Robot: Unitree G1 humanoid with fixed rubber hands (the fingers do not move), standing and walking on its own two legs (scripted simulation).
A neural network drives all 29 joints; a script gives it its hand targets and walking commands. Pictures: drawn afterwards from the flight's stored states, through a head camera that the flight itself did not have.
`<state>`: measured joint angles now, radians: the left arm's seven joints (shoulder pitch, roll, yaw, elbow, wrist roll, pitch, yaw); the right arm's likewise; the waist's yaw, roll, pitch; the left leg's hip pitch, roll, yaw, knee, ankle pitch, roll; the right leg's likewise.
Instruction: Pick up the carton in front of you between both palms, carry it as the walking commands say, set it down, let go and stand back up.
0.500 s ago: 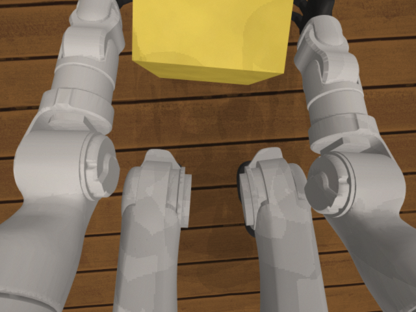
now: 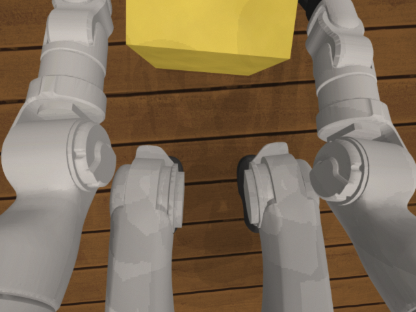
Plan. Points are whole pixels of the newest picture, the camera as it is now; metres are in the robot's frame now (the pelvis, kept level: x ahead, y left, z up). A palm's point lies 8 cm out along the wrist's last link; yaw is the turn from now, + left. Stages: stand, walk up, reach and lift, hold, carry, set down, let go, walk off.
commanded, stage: set down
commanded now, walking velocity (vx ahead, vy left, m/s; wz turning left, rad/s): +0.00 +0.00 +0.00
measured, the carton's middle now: (209, 2) +0.55 +0.01 -0.24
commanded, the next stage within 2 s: let go in 1.36 s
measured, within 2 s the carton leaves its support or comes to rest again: neither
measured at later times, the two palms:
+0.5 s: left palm out of the picture +0.57 +0.19 -0.12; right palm out of the picture +0.54 -0.18 -0.13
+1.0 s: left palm out of the picture +0.57 +0.21 +0.03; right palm out of the picture +0.54 -0.18 +0.04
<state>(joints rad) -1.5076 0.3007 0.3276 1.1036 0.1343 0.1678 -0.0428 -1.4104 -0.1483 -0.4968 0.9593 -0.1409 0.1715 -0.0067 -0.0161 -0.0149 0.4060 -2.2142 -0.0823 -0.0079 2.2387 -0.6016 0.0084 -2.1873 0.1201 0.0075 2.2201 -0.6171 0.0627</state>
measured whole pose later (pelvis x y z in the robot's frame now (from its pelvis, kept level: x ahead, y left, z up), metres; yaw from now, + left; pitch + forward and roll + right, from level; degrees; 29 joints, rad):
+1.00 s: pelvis +0.01 +0.00 +0.14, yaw +0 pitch +46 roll -2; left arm -1.31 0.40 0.18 0.97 -0.07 0.19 0.01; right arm -1.20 -0.23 -0.28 0.83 0.10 0.19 -0.13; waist -0.04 0.00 0.02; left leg -2.02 -0.06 -0.02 1.71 -0.50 0.01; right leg -2.00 0.06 0.00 1.69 -0.50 0.02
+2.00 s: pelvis +0.11 -0.01 +0.38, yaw +2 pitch +24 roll +0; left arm -0.19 0.20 0.15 0.62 0.03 0.00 -0.03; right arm -0.14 -0.17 -0.11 0.58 -0.01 0.00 0.04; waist -0.03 -0.01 -0.08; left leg -0.80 -0.05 -0.05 0.67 -0.29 0.01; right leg -0.80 0.04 0.04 0.67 -0.29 -0.01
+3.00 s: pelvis +0.16 -0.01 +0.40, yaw +4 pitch +3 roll +0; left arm 0.31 0.27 0.02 0.69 0.03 -0.05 0.01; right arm 0.32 -0.27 -0.01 0.71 -0.03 -0.07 -0.01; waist 0.01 0.01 -0.08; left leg -0.25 -0.05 -0.07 0.54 -0.34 0.01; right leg -0.24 0.01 -0.02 0.54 -0.36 -0.02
